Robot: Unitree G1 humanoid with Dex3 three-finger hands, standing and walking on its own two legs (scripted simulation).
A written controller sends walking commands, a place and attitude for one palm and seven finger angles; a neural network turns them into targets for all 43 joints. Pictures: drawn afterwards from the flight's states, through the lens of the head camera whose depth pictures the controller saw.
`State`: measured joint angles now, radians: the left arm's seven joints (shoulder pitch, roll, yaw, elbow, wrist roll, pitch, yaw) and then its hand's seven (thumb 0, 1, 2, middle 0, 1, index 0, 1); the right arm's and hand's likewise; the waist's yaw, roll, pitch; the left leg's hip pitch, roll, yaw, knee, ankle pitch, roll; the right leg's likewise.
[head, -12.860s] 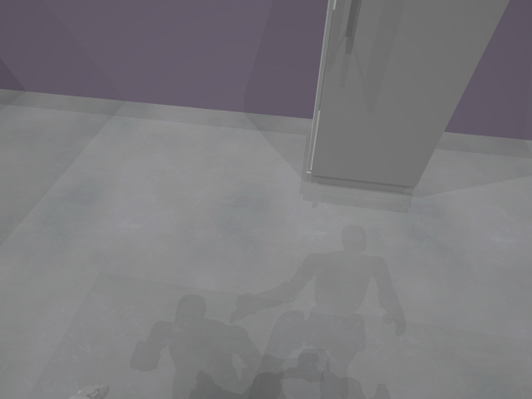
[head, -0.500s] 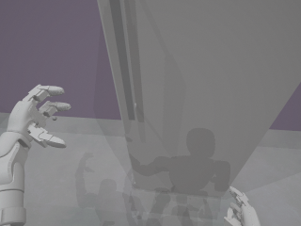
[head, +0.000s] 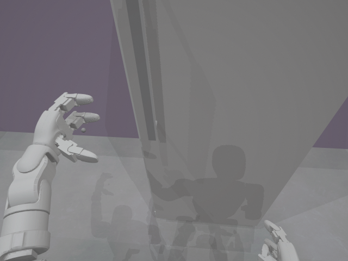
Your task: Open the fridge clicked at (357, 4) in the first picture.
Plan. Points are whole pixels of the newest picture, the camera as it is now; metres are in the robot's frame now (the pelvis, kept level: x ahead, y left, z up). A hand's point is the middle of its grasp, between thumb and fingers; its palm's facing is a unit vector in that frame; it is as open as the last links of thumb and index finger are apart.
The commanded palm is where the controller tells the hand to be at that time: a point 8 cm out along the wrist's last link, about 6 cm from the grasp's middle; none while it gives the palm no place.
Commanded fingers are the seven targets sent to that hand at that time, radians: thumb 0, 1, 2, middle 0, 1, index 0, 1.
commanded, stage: move the hooked fingers beside the handle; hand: left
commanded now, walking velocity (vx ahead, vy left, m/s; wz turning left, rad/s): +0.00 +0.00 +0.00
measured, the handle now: (145, 63) +0.45 +0.09 +0.26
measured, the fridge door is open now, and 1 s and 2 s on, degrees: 0 0 0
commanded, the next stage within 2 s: feel for the door with the fingertips in 1.50 s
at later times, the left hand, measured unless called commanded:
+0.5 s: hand (110, 121) +0.37 +0.17 +0.16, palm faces -0.01 -1.00 -0.01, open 14.0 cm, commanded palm +0.35 +0.23 +0.16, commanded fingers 0.00 -0.50 0.30 -0.30 -1.20 -0.30 -1.20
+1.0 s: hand (119, 116) +0.39 +0.16 +0.15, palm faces +0.00 -1.00 -0.01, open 14.0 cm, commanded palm +0.36 +0.21 +0.15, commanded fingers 0.00 -0.50 0.30 -0.30 -1.20 -0.30 -1.20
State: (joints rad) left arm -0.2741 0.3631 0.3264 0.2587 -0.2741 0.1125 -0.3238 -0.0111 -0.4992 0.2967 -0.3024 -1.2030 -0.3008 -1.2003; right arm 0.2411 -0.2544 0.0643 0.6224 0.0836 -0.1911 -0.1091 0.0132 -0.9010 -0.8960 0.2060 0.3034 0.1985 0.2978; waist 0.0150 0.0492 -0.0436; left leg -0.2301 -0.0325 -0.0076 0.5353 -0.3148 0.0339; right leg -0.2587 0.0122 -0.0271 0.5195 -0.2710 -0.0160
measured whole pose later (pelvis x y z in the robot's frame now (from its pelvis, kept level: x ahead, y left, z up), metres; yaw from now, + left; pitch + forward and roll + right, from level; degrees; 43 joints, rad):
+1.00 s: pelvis +0.00 -0.01 +0.00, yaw -1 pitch +2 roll +0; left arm -0.48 0.30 0.25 0.51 -0.21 0.02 -0.18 -0.01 -0.50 0.30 -0.30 -1.20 -0.30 -1.20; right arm 0.29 -0.26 0.04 0.64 0.08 -0.09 -0.09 0.01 -0.90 -0.90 0.21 0.30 0.20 0.30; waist -0.02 0.04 -0.04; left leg -0.24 -0.01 0.01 0.51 -0.30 0.02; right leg -0.28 0.03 -0.01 0.51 -0.25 -0.03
